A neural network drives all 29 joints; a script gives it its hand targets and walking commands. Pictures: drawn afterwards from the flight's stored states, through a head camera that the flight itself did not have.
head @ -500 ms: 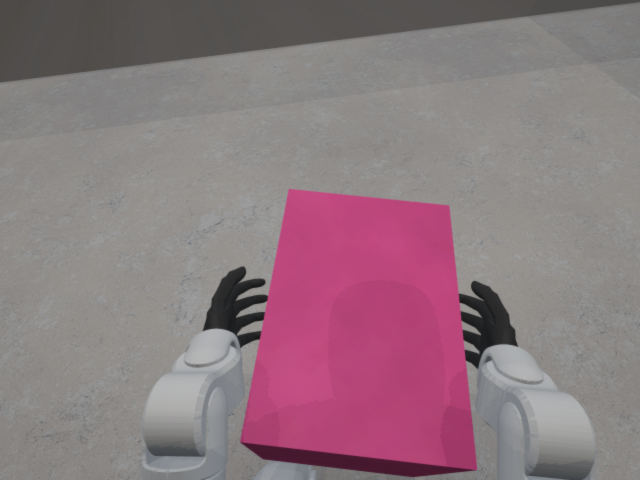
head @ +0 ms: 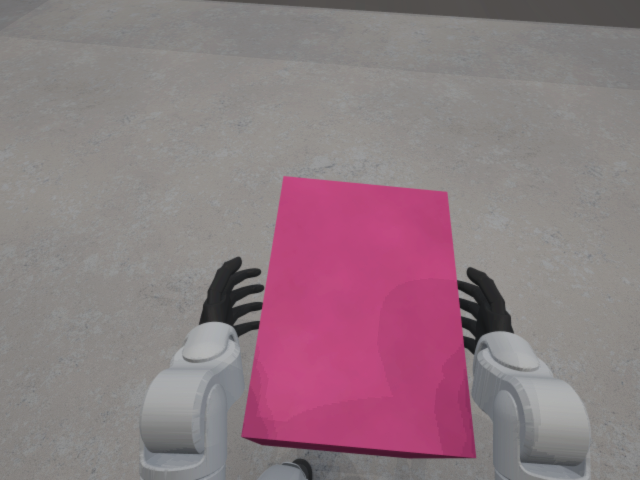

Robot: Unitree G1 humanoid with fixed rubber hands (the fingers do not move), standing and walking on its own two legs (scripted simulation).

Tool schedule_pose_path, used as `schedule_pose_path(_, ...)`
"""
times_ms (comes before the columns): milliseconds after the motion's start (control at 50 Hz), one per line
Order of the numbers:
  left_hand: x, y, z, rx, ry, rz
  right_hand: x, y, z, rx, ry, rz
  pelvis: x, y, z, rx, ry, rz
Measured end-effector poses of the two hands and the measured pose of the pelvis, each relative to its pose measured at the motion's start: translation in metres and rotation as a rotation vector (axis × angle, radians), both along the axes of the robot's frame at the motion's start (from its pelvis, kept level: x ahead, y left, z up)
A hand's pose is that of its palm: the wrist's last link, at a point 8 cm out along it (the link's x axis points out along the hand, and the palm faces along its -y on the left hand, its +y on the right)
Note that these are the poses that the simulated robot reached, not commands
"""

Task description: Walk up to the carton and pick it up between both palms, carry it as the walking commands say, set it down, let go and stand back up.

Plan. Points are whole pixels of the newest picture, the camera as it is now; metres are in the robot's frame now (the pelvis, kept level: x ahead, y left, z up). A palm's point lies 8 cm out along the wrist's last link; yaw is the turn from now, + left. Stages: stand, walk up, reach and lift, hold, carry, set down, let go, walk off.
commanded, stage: carry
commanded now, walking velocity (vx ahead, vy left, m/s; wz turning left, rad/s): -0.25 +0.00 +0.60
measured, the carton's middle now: (349, 325) +0.30 +0.01 +0.01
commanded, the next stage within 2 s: none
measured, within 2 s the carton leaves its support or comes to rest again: neither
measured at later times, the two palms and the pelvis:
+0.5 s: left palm out of the picture +0.03 +0.24 +0.07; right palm out of the picture +0.12 -0.02 +0.08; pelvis -0.16 +0.03 +0.00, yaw +17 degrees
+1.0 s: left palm out of the picture -0.18 +0.23 +0.10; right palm out of the picture -0.03 -0.01 +0.11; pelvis -0.33 -0.01 -0.01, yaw +34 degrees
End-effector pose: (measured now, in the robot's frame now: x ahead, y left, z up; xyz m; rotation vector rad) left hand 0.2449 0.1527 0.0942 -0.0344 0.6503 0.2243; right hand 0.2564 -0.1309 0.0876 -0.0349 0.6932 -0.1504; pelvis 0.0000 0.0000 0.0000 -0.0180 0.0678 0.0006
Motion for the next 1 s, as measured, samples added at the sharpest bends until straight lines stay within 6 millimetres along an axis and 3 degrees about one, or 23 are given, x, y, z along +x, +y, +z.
schedule_pose_path(60,-0.018,-0.003,0.009,0.026,-0.029,0.005,-0.017,-0.003,0.001,0.025,-0.032,0.004,-0.018,-0.003,-0.003,0.014,0.013,0.028)
schedule_pose_path(140,-0.046,-0.006,0.015,0.054,0.015,-0.007,-0.048,-0.005,0.003,0.041,0.006,-0.006,-0.043,-0.002,0.008,0.05,-0.001,0.073)
schedule_pose_path(260,-0.085,0.008,0.025,0.063,-0.01,0.019,-0.075,0.009,0.021,0.044,-0.037,0.018,-0.077,0.007,0.011,0.083,-0.026,0.121)
schedule_pose_path(380,-0.133,0.052,0.009,0.042,-0.035,0.109,-0.097,0.057,0.017,0.015,-0.062,0.102,-0.118,0.027,-0.006,0.058,-0.016,0.206)
schedule_pose_path(460,-0.187,0.082,-0.016,0.0,0.045,0.223,-0.121,0.094,-0.002,-0.042,0.016,0.218,-0.15,0.03,-0.008,0.049,-0.021,0.266)
schedule_pose_path(540,-0.239,0.094,-0.018,-0.009,0.075,0.322,-0.146,0.115,-0.007,-0.041,0.047,0.315,-0.178,0.026,-0.003,0.023,-0.02,0.314)
schedule_pose_path(620,-0.272,0.094,-0.005,0.014,0.027,0.38,-0.168,0.12,-0.002,-0.013,0.0,0.369,-0.204,0.015,-0.002,0.011,-0.005,0.359)
schedule_pose_path(760,-0.318,0.068,0.011,0.065,0.031,0.377,-0.215,0.094,0.002,0.032,-0.003,0.369,-0.248,-0.008,0.003,0.046,-0.003,0.444)
schedule_pose_path(840,-0.349,0.062,0.018,0.073,0.036,0.387,-0.24,0.089,0.014,0.051,-0.013,0.381,-0.273,-0.013,0.009,0.084,-0.024,0.474)
schedule_pose_path(920,-0.381,0.065,0.02,0.082,0.011,0.423,-0.261,0.099,0.025,0.05,-0.057,0.414,-0.298,-0.017,0.006,0.092,-0.026,0.519)
schedule_pose_path(1000,-0.426,0.079,0.008,0.067,0.003,0.487,-0.289,0.123,0.022,0.025,-0.074,0.474,-0.33,-0.015,-0.005,0.073,-0.019,0.584)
